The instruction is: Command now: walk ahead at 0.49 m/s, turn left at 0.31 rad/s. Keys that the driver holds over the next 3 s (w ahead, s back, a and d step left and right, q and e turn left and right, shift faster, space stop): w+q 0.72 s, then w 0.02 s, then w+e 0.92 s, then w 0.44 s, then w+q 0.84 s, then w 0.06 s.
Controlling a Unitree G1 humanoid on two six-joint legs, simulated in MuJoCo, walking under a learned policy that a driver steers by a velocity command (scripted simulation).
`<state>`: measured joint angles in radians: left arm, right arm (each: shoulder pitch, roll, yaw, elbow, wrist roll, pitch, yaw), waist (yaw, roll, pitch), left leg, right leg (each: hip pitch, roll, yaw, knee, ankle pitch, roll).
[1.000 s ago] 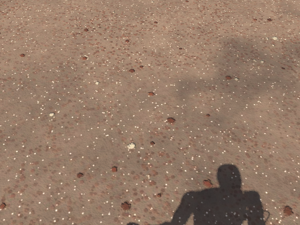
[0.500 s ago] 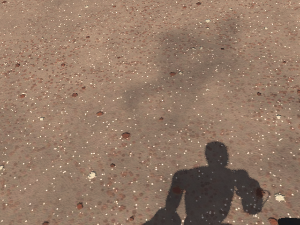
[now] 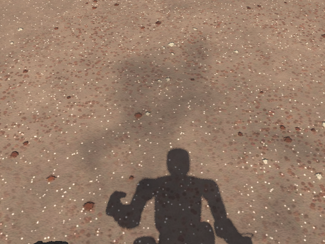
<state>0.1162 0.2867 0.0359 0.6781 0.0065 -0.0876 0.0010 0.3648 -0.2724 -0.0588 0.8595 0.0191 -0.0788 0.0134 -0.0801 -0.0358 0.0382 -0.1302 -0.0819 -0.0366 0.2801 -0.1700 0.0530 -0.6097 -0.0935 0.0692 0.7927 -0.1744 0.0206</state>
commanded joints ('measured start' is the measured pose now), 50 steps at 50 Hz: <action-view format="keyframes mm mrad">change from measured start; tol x32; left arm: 1 -54 50 5 -71 -6 -20 -11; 10 308 286 88 -9 11 -15 -8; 50 25 70 25 12 -29 7 -13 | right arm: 1 -60 -191 -44 -84 11 -9 -14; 50 -104 -143 -25 -147 -32 -20 -6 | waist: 1 29 97 -2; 8 165 89 -131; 10 133 -401 -337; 29 156 -11 55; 36 8 267 -429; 50 33 85 3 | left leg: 1 -148 223 -183 -120 99 168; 7 -101 224 -267 97 12 81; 12 -671 118 -103 1006 -265 -30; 33 -184 25 158 312 -5 85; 36 563 429 -831 75 -176 401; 41 38 286 -290 -29 192 218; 50 -6 236 24 -151 258 136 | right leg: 1 156 47 -24 -169 187 32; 8 571 -7 40 -331 59 -62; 10 923 -364 720 -492 -288 -252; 27 608 -176 -179 -644 262 -174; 33 666 -166 -288 -222 874 -107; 36 -117 138 -43 598 -471 8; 50 -46 -26 -17 -27 308 5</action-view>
